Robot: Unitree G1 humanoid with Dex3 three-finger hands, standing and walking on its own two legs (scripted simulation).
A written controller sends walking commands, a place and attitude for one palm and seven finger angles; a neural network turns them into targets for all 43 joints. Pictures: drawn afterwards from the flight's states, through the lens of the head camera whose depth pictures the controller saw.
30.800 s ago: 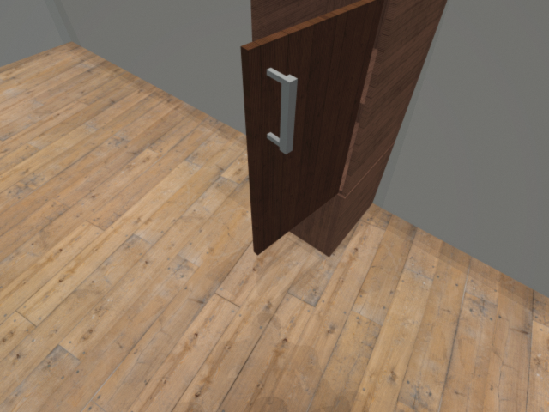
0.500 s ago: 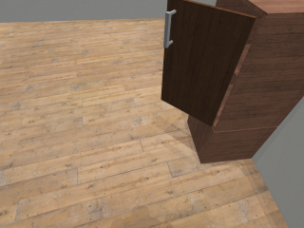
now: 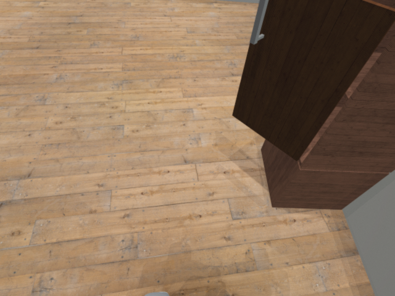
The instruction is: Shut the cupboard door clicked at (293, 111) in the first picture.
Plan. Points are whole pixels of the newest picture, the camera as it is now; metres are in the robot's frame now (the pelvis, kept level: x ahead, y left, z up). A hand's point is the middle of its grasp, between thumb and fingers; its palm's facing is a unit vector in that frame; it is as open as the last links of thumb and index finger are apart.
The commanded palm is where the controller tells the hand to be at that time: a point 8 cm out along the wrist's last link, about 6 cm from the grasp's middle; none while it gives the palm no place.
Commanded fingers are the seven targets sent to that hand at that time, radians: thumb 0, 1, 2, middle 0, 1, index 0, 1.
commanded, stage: walk to a spot facing it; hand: left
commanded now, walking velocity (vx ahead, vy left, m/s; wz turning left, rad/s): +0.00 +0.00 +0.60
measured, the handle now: (263, 17) +0.87 -0.16 +0.14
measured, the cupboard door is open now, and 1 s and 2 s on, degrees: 45 45 45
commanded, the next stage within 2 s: turn to face it in 1.68 s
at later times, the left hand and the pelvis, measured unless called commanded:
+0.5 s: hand out of the picture +0.02 +0.16 -0.13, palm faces +0.30 -0.90 -0.31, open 7.4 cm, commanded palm none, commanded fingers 0.00 0.90 0.90 -0.20 -0.30 -0.20 -0.30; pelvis -0.01 -0.06 +0.02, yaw +19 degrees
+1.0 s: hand out of the picture -0.03 +0.19 -0.14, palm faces +0.62 -0.75 -0.23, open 7.4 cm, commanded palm none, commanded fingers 0.00 0.90 0.90 -0.20 -0.30 -0.20 -0.30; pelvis +0.03 -0.03 +0.02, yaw +38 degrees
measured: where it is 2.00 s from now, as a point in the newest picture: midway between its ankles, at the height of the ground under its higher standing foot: (135, 277)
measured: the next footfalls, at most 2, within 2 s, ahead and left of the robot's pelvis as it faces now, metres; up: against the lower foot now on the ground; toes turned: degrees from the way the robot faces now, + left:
right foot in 0.34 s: +0.03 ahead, -0.17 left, +0.00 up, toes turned +17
left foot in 0.74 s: -0.02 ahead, +0.08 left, +0.00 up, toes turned +34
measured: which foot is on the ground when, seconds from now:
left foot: down 0.00-0.34, up 0.36-0.72, down 0.74-1.00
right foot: up 0.00-0.32, down 0.34-0.74, up 0.76-1.00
